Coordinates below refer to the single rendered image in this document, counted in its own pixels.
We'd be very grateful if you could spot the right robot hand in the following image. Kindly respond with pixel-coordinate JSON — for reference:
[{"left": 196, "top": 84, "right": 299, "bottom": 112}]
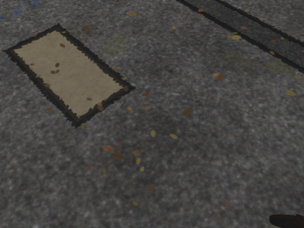
[{"left": 269, "top": 214, "right": 304, "bottom": 228}]

